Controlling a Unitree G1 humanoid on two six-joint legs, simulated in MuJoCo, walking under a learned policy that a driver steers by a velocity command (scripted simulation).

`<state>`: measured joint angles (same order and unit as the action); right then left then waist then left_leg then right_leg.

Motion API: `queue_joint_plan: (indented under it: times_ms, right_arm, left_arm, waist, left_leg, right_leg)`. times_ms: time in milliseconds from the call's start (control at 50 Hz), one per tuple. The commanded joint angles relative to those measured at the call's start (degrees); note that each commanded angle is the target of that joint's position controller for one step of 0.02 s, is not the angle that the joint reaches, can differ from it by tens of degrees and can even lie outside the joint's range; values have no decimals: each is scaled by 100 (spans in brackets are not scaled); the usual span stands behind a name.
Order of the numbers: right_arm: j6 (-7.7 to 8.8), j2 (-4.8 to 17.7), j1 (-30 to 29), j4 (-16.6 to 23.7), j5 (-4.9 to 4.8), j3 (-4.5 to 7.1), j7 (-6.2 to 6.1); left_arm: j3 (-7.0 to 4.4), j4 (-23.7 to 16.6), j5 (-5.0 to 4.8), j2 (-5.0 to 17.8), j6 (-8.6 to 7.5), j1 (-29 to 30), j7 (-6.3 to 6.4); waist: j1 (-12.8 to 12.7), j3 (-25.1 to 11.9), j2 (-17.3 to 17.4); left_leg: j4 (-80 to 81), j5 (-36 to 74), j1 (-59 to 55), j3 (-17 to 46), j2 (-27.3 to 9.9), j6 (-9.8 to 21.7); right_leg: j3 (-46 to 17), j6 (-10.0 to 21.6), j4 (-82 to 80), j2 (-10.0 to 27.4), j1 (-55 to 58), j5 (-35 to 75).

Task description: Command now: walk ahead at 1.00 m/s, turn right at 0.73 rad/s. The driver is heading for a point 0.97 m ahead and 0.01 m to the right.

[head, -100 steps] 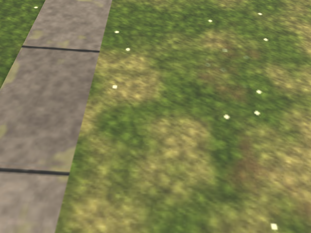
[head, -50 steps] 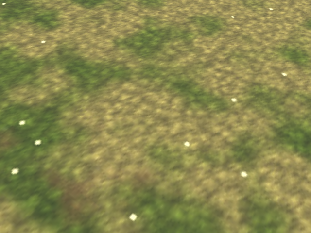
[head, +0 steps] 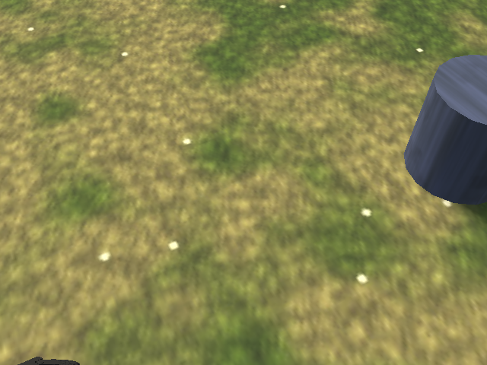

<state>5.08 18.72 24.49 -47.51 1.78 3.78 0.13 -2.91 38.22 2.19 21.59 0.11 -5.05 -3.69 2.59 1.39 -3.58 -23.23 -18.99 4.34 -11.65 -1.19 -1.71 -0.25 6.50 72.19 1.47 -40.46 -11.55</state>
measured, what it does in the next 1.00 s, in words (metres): walks ahead: right foot, then left foot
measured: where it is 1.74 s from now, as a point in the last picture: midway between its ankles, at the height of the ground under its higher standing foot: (267, 182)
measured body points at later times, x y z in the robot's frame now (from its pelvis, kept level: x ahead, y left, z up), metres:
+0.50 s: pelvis +0.49 -0.05 +0.00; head +0.52 -0.04 +0.45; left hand +0.47 +0.24 -0.13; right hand +0.66 -0.31 -0.08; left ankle +0.70 +0.08 -0.67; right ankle +0.35 -0.07 -0.73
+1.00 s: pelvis +0.95 -0.10 +0.00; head +0.99 -0.11 +0.45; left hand +1.19 +0.09 -0.09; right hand +0.86 -0.35 -0.14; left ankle +0.84 +0.02 -0.73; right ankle +1.14 -0.22 -0.71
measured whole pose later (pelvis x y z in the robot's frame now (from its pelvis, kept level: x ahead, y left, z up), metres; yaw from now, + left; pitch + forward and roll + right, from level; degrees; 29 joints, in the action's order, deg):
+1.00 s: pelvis +0.95 -0.10 +0.00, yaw -6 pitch +0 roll +2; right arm 5.5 14.3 26.8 -55.5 -0.7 2.0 1.6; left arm 1.4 43.8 2.2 13.1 -5.3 -1.0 -1.5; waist 4.9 4.5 -1.4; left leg -18.2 -21.0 -3.5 -1.2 4.1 2.3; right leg -0.4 3.2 29.5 0.4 -33.2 9.4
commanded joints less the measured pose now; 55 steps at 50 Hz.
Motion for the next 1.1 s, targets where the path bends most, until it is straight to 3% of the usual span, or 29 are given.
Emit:
queue_joint_plan:
  times_ms: [20,120,160,200,220,240,260,300,360,440,520,560,600,620,640,660,680,700,740,780,840,880,920,1000,1020,1040,1060,1080,1100]
  right_arm:
    - [249,193,-453,233,-6,-64,67]
    - [187,759,252,-137,-42,-4,7]
    - [33,1184,291,-178,-40,58,-80]
    - [-94,1258,-78,-69,-29,69,-139]
    - [-92,326,368,145,10,-98,2]
    - [-41,406,415,522,-211,-108,11]
    - [24,631,-384,673,-219,-68,-22]
    - [42,366,-615,602,-144,-159,-5]
    - [-213,137,-437,526,65,-207,132]
    - [-233,-43,-1973,1090,97,-326,255]
    - [-152,-29,-2515,1265,-63,-387,335]
    - [-144,180,-2433,1213,-23,-317,288]
    - [-145,506,-1557,983,2,-175,168]
    - [-165,707,-394,617,-9,-59,70]
    - [-210,1009,806,288,40,81,-58]
    - [-192,1688,1022,241,252,295,-115]
    - [-211,1301,837,255,64,239,22]
    - [-182,1038,82,254,17,212,45]
    - [-109,399,-363,165,4,62,74]
    - [18,89,-392,-26,-31,-93,82]
    - [191,331,-454,-227,-135,-62,142]
    - [194,276,-555,-245,-194,-65,162]
    - [228,394,-313,-308,-283,-26,187]
    - [68,535,-324,-424,-253,45,45]
    - [0,564,-281,-436,-250,58,-7]
    - [-63,467,39,-398,-249,50,-47]
    - [-176,-524,1656,-604,-477,-156,-83]
    - [-285,-93,1697,-774,-375,-111,-165]
    - [-323,101,1026,-668,-271,-56,-147]
  left_arm:
    - [211,-653,-12,-261,-46,386,-122]
    - [286,-576,44,-221,-191,941,-151]
    - [159,-257,85,86,-245,-29,-37]
    - [-114,459,73,549,-231,-2160,159]
    - [-247,483,131,1051,-195,-1826,294]
    - [-334,299,54,1306,-174,-1849,313]
    - [-340,440,0,1052,-212,-1871,351]
    - [-257,703,-15,576,-375,-1564,400]
    - [-40,873,-98,-44,-556,-1422,427]
    - [-33,1092,-206,8,-712,-1731,359]
    - [-72,1283,-288,302,-841,-1990,322]
    - [-103,1393,-233,526,-802,-2160,358]
    - [-154,1456,-59,764,-691,-2176,431]
    - [-177,1448,21,845,-598,-1985,476]
    - [-149,1400,82,745,-565,-1722,494]
    - [84,1141,-170,-300,-619,-2481,403]
    - [55,1131,-208,38,-748,-2339,388]
    - [59,898,-198,101,-765,-1615,417]
    - [143,791,-38,-43,-724,-1079,358]
    - [205,755,66,-298,-513,-1248,317]
    - [292,463,29,-489,-442,-788,260]
    - [388,408,-48,-646,-499,-401,169]
    - [369,475,-95,-582,-509,-258,155]
    - [184,920,80,-166,-557,-1096,302]
    - [129,1137,137,-40,-627,-1633,319]
    - [56,1231,185,299,-710,-2011,341]
    - [2,1196,140,501,-691,-2036,339]
    - [26,1062,-188,199,-605,-1865,298]
    - [80,969,-274,-81,-570,-1300,343]
  waist:
    - [-466,578,771]
    - [-352,671,631]
    - [-955,-133,1039]
    - [-1937,-1122,1089]
    - [-1008,-1429,-324]
    - [-899,-2416,-705]
    - [-1048,-1739,117]
    - [-569,-316,689]
    - [-46,-47,392]
    - [-262,738,382]
    - [-401,679,367]
    - [-340,349,304]
    - [160,-398,-57]
    - [751,-913,-116]
    - [1349,-1317,-54]
    - [668,-2044,1889]
    - [721,-2615,1692]
    - [403,-1288,1206]
    - [28,-227,155]
    - [-425,172,267]
    - [-630,392,609]
    - [-506,204,833]
    - [-336,-68,848]
    - [-668,-337,748]
    - [-874,-458,636]
    - [-862,-761,60]
    - [-221,-2069,-1320]
    - [-343,-2623,-540]
    - [-277,-2029,-147]
  left_leg:
    - [1733,2026,646,493,-1242,565]
    - [1887,5674,-178,-249,-1255,692]
    - [137,7815,-708,-261,-1444,688]
    - [-3077,6769,325,-240,-1254,643]
    - [-5245,136,2287,-1,-506,485]
    - [-6685,-924,3485,986,87,449]
    - [-6575,-233,4039,1465,-161,543]
    - [-5618,117,3842,1437,-520,527]
    - [-4806,-6,3154,1480,-776,362]
    - [-3028,1095,3566,964,-810,209]
    - [-1209,3088,2167,646,-377,534]
    - [-954,2744,1968,462,7,695]
    - [-1051,1829,1025,487,426,851]
    - [-1089,1363,-129,517,509,938]
    - [-1231,654,-1454,915,47,1104]
    - [-935,-731,-3099,3902,-1863,1988]
    - [432,-1213,-3231,6199,-2114,2146]
    - [611,-1012,-2345,5303,-1852,2031]
    - [726,582,-552,3896,-1445,1812]
    - [887,3168,669,2998,-1278,1737]
    - [1181,5164,1280,1703,-768,1492]
    - [1104,5027,1533,1003,-179,1175]
    - [1118,4425,1231,1156,-312,1017]
    - [-198,4384,373,1290,-408,639]
    - [-1109,4097,353,1213,-239,541]
    - [-2493,2369,697,971,121,419]
    - [-4901,-1943,1642,1119,832,270]
    - [-5257,-1803,1853,1742,739,298]
    - [-5122,-1357,2007,1803,499,262]
  right_leg:
    - [-265,-3,-1024,209,-179,775]
    - [858,371,-3070,-509,1200,1010]
    - [862,527,-3245,-913,2359,240]
    - [194,730,-3980,-718,4877,-75]
    - [-1801,829,-3883,754,6219,-1141]
    - [-4568,1437,-4851,1762,6888,-1258]
    - [-4023,1292,-5254,1470,6489,-704]
    - [-2747,1073,-5522,1118,4700,341]
    - [-2025,972,-5968,714,3449,779]
    - [-1039,825,-6698,221,2873,1571]
    - [-665,567,-7383,402,3006,2843]
    - [-442,392,-6784,494,4019,4885]
    - [-386,209,-5215,694,4581,6744]
    - [-308,164,-3805,676,4270,6798]
    - [-167,119,-1948,420,3297,5775]
    - [-56,-161,1234,-628,1061,522]
    - [-859,3,1902,-1028,230,-1290]
    - [-780,48,1740,-439,-371,-713]
    - [-579,-21,914,28,-19,-430]
    - [-453,-269,385,116,630,-695]
    - [-45,-513,-1509,116,977,-279]
    - [367,-525,-3234,-123,1908,1154]
    - [365,-457,-3873,-267,2461,2402]
    - [134,-223,-4364,-391,3207,2405]
    - [50,-165,-4588,-249,3599,2593]
    - [-537,-45,-4345,598,4193,5292]
    - [-2405,1173,-3839,2395,5668,8243]
    - [-2772,1329,-4107,2251,5606,7757]
    - [-2287,1238,-4442,1928,4900,6511]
